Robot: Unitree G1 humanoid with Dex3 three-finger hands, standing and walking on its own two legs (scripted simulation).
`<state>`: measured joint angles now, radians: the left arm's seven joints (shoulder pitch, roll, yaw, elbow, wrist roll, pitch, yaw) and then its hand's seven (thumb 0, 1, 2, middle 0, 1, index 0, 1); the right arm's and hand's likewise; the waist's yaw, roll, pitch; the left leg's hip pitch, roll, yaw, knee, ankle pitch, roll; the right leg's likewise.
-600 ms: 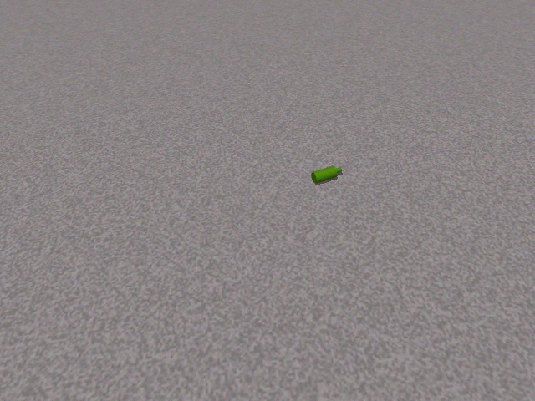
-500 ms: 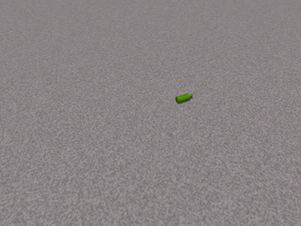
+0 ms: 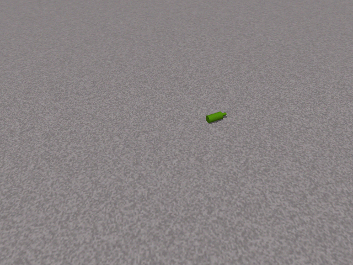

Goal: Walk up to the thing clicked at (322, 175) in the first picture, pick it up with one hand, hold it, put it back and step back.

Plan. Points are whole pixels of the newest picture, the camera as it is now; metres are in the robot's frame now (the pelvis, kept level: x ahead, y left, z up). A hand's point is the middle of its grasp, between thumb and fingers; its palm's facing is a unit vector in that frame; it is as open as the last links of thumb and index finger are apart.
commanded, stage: stand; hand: left
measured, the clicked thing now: (216, 116) +1.34 -0.28 -0.75
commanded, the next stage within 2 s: walk up in 0.52 s
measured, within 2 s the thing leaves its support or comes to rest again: neither
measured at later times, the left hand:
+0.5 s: hand out of the picture +0.07 +0.25 -0.16, palm faces -0.02 -0.94 -0.34, open 7.4 cm
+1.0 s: hand out of the picture +0.18 +0.16 -0.15, palm faces +0.13 -0.93 -0.34, open 7.4 cm
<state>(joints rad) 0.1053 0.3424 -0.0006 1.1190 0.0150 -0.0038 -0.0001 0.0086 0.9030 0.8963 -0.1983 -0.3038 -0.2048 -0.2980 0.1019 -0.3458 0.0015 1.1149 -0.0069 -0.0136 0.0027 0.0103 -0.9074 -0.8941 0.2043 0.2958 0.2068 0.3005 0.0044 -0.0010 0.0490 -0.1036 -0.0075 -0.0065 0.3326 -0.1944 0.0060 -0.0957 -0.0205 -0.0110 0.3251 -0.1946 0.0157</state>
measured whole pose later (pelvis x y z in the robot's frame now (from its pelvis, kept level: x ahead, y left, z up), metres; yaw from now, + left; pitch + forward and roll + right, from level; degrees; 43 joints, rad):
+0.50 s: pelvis +0.00 +0.00 +0.00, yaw +0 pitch -2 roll +0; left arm 0.12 0.35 0.00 1.12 0.02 -0.01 0.00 0.01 0.90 0.90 -0.20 -0.30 -0.20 -0.30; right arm 0.12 -0.35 0.00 1.12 -0.01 -0.01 0.01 0.01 -0.91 -0.89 0.20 0.30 0.21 0.30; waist 0.00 0.00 0.05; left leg -0.10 -0.01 -0.01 0.33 -0.19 0.01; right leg -0.09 -0.02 -0.01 0.32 -0.19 0.02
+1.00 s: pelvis +0.11 -0.13 -0.02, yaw +8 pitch -3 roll +0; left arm 0.19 0.40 0.11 0.86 0.05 0.00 -0.12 0.01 0.90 0.90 -0.20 -0.30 -0.20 -0.30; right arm 0.34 -0.48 -0.09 1.00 -0.02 -0.06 -0.02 0.02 -0.91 -0.89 0.20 0.30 0.21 0.30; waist 0.02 0.01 0.04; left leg -0.41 0.04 -0.03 1.12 -0.45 0.05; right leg -0.31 -0.05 -0.07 0.64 -0.28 -0.01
